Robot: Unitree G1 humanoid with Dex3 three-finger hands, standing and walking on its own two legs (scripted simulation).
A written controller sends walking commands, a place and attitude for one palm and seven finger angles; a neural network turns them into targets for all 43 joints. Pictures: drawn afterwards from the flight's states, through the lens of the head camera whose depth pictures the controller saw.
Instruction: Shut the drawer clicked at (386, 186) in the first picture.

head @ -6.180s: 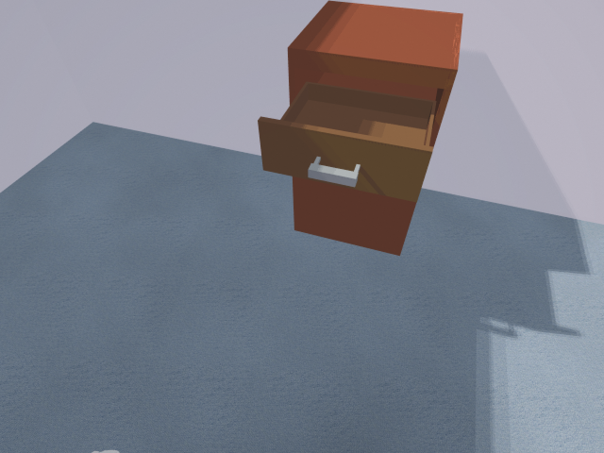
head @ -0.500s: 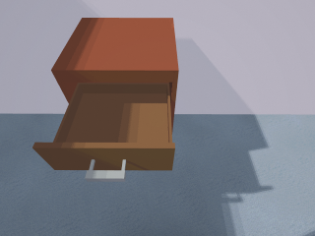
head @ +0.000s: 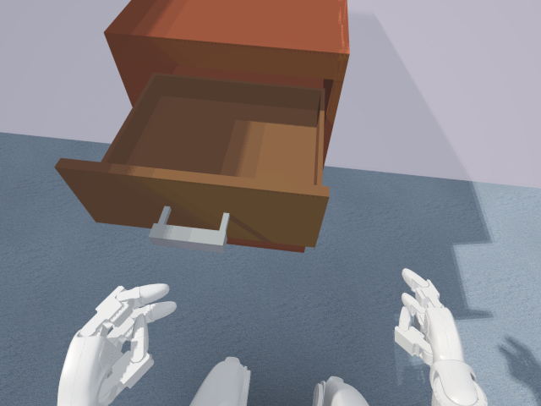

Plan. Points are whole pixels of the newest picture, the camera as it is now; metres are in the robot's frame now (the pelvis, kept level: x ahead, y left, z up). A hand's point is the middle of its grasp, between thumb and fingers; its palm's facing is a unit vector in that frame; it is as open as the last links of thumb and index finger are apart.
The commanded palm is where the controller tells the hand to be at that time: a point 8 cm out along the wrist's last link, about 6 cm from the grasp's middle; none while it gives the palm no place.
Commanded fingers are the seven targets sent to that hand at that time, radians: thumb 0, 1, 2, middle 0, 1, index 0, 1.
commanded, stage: raise the hand and make a fist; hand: left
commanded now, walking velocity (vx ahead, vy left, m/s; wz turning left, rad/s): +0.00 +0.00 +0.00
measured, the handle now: (192, 226) +0.38 +0.19 +0.00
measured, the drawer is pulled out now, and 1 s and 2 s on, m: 0.30 0.30 0.30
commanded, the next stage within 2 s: bring the fist close to the handle in 1.36 s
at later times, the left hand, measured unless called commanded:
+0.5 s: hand (164, 333) +0.19 +0.15 +0.08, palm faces +0.00 -1.00 -0.02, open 3.2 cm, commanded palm +0.15 +0.21 +0.08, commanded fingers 0.00 0.90 0.90 -1.26 -1.45 -1.26 -1.45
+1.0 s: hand (163, 329) +0.19 +0.15 +0.10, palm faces +0.01 -1.00 -0.01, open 3.2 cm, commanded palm +0.15 +0.20 +0.10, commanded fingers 0.00 0.90 0.90 -1.40 -1.60 -1.40 -1.60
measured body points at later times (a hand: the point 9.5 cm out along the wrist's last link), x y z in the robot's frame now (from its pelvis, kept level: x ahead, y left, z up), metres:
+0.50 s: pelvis +0.01 +0.01 +0.02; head +0.08 +0.01 +0.46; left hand +0.18 +0.21 +0.08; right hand +0.19 -0.25 -0.06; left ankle +0.04 +0.12 -0.63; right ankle +0.03 -0.09 -0.63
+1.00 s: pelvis +0.02 +0.02 +0.02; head +0.07 +0.02 +0.47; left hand +0.18 +0.20 +0.10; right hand +0.22 -0.20 -0.04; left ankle +0.04 +0.12 -0.63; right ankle +0.03 -0.09 -0.63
